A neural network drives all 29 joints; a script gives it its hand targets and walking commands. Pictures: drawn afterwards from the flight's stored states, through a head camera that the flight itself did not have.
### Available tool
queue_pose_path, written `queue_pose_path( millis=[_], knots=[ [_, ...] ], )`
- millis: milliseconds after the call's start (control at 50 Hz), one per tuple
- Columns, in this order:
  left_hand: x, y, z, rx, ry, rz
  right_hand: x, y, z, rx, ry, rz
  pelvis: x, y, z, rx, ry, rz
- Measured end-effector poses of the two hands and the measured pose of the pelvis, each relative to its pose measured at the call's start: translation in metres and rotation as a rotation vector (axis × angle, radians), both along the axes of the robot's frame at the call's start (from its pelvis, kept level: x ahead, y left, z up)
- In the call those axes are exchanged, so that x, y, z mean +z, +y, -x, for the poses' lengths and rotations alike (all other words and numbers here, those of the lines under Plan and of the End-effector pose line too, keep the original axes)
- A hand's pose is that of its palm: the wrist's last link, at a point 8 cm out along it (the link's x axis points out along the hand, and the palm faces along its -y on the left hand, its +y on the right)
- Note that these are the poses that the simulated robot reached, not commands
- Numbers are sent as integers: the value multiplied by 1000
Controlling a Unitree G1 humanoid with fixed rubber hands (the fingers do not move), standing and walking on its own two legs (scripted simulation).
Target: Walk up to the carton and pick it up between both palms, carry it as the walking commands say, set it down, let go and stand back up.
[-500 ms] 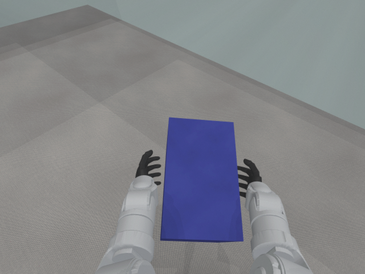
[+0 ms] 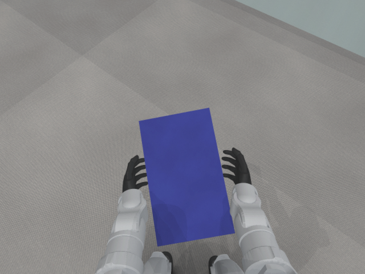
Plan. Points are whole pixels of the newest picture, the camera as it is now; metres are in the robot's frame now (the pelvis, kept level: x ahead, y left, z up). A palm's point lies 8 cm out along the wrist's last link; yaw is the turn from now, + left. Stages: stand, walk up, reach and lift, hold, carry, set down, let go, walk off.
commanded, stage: set down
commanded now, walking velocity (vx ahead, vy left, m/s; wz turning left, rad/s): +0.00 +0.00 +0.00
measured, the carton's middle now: (186, 173) +0.39 +0.00 -0.17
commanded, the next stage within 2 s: none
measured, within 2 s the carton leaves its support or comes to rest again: neither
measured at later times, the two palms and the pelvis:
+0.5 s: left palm (137, 197) +0.33 +0.14 -0.21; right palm (225, 204) +0.31 -0.11 -0.22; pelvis -0.11 +0.00 -0.09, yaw -1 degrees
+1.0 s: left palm (140, 177) +0.40 +0.14 -0.24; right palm (216, 194) +0.35 -0.10 -0.28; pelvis -0.12 +0.02 -0.16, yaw -1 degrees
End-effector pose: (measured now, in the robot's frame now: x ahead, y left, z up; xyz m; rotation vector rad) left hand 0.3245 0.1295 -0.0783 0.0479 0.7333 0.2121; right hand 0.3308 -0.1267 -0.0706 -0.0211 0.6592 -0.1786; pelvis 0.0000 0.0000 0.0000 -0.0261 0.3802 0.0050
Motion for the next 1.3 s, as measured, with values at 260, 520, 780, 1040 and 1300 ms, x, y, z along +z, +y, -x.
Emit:
queue_pose_path(
  millis=[260, 520, 780, 1040, 1300],
  knots=[
    [-66, -3, 17, -26, -3, -25, -80, 0, 44, -54, 72, -12, -41, -4, 45, -16, 92, 7],
    [-134, 12, -11, -25, -96, -14, -157, 14, 21, 17, 24, 50, -95, 2, 112, -19, -40, 17],
    [-164, 19, -24, -13, -61, 20, -187, 25, 16, -11, 87, 56, -123, 10, 125, -9, -101, 29],
    [-176, 15, -78, -76, -117, -14, -217, 30, -18, -139, 64, 21, -165, 19, 122, -3, 28, 48],
    [-288, 28, -64, 17, 22, 61, -310, 38, -19, -64, 194, 71, -211, 18, 122, 23, 52, 57]
  ],
)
